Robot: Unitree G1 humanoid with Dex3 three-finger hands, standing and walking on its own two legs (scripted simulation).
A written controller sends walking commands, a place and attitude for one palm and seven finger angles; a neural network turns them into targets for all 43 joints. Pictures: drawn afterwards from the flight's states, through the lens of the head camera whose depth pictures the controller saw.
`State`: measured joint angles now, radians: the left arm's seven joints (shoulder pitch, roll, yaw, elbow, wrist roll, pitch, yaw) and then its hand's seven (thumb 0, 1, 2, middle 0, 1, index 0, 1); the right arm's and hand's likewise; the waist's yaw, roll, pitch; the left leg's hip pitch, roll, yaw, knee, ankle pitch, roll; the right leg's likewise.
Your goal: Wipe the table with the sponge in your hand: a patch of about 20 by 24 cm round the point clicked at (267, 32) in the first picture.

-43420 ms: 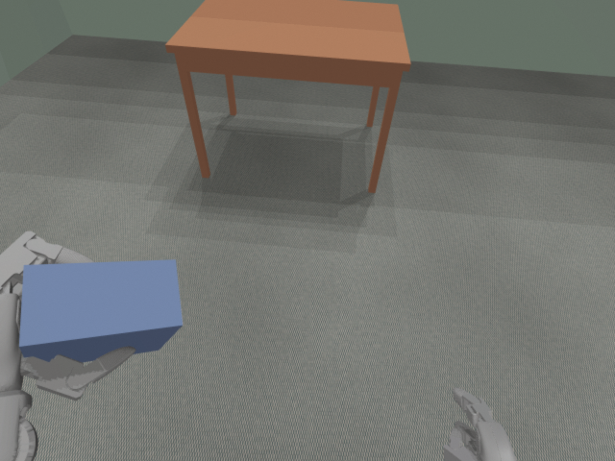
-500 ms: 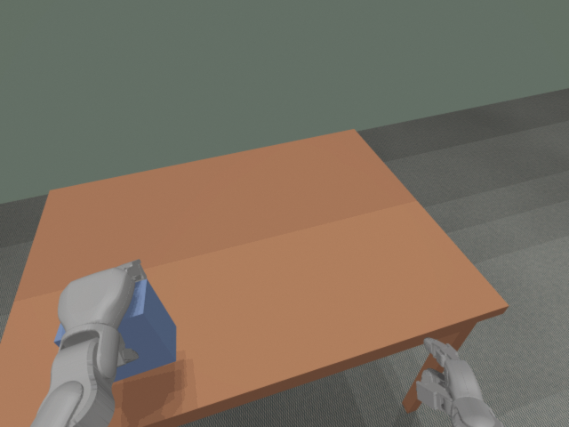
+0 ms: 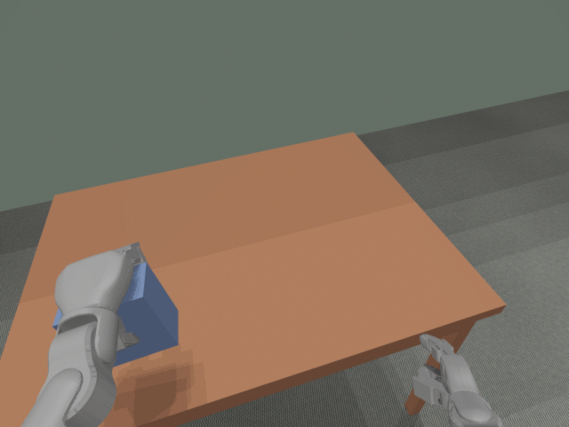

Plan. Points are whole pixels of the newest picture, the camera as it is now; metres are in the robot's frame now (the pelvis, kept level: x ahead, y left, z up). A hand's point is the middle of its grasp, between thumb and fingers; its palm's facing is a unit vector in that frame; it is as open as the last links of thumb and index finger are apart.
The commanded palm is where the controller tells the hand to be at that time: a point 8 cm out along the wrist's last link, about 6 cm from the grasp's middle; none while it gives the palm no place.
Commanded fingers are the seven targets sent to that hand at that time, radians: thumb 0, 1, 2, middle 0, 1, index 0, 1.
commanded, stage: lift the sponge slowly off the table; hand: left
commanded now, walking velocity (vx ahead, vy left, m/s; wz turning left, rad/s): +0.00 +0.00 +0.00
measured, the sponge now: (130, 324) +0.23 +0.28 +0.03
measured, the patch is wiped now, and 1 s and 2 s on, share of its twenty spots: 1.00 1.00 1.00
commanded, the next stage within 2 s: bring the sponge back beside the body in 0.08 s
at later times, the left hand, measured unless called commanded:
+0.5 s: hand (111, 299) +0.23 +0.28 +0.09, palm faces +0.06 -0.11 -0.99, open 10.7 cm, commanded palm +0.19 +0.28 +0.15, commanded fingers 0.00 0.10 1.30 -1.20 -1.60 -1.20 -1.60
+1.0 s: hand (95, 309) +0.21 +0.29 +0.10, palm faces +0.09 -0.13 -0.99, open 10.7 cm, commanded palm +0.17 +0.28 +0.17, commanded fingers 0.00 0.10 1.30 -1.20 -1.60 -1.20 -1.60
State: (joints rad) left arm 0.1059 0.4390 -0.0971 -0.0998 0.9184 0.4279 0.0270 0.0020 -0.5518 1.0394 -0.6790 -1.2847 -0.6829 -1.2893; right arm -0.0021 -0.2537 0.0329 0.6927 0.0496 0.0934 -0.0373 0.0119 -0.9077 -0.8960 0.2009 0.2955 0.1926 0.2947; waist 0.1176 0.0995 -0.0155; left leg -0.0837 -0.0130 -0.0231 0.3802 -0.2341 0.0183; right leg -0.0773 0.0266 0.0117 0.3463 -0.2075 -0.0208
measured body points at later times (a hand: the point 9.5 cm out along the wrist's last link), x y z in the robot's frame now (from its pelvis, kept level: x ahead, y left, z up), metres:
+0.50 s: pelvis +0.00 -0.01 +0.00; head -0.02 -0.04 +0.45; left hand +0.22 +0.29 +0.14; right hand +0.25 -0.21 -0.08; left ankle -0.01 +0.11 -0.75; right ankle -0.01 -0.11 -0.75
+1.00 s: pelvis +0.00 +0.00 +0.00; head -0.03 -0.04 +0.45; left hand +0.20 +0.29 +0.15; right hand +0.25 -0.20 -0.07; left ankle -0.01 +0.11 -0.75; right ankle -0.01 -0.11 -0.75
